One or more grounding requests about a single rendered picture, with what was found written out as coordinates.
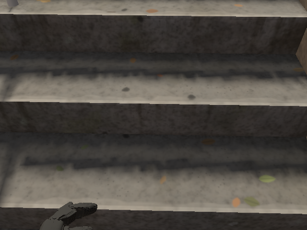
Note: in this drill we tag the left robot hand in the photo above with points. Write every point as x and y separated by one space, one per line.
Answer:
67 214

